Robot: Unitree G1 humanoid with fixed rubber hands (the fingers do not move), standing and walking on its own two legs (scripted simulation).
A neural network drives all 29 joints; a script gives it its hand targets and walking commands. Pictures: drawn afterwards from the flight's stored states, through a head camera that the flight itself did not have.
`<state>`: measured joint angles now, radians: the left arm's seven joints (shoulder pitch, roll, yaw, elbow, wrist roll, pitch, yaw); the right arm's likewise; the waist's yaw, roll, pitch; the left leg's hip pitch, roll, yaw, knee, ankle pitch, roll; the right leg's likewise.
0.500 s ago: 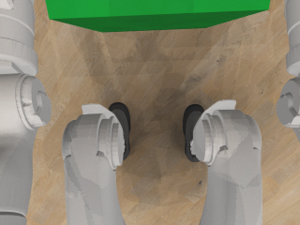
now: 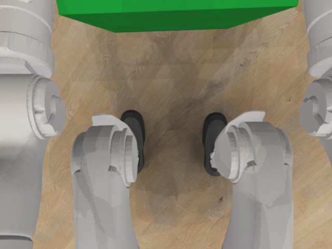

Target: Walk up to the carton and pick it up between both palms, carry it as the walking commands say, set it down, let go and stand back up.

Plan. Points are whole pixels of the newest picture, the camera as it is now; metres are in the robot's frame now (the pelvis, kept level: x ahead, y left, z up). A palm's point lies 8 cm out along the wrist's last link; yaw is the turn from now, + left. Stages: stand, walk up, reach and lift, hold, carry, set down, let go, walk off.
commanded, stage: reach and lift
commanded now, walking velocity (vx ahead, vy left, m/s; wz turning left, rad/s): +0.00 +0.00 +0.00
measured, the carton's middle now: out of the picture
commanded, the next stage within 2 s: none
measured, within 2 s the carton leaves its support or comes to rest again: leaves its support in 1.02 s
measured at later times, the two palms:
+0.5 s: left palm out of the picture +0.58 +0.21 -0.16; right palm out of the picture +0.58 -0.18 -0.16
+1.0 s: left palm out of the picture +0.58 +0.21 -0.15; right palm out of the picture +0.58 -0.18 -0.15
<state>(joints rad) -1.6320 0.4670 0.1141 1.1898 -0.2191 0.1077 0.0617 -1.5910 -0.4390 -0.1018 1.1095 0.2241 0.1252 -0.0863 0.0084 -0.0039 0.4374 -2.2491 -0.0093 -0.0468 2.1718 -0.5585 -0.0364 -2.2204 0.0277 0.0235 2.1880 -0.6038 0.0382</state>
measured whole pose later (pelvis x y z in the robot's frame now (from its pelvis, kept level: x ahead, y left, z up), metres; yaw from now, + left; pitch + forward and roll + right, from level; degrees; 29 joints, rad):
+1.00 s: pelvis +0.01 +0.00 +0.00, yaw +0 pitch +40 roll +0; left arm -1.48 0.42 0.23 0.90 -0.11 0.29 0.01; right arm -1.46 -0.37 -0.23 0.86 0.13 0.29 -0.04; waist 0.01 -0.01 0.36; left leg -2.28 -0.03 -0.04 2.17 -0.59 -0.04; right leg -2.26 0.06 0.04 2.18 -0.62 0.05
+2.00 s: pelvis +0.00 +0.01 +0.10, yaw -1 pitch +48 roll -2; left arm -1.29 0.28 0.41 0.74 0.08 0.43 -0.05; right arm -1.27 -0.26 -0.41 0.72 -0.05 0.42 0.05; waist 0.01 0.00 0.02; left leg -2.13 -0.06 -0.07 1.77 -0.47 -0.05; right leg -2.11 0.07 0.05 1.77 -0.50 0.06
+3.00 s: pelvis +0.02 +0.01 +0.22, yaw +0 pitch +44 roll -2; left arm -1.00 0.16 0.45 0.64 0.16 0.44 -0.10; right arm -0.98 -0.14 -0.46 0.62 -0.13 0.42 0.11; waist 0.00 0.00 -0.13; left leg -1.73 -0.07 -0.10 1.35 -0.38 -0.04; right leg -1.71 0.06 0.07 1.34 -0.40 0.05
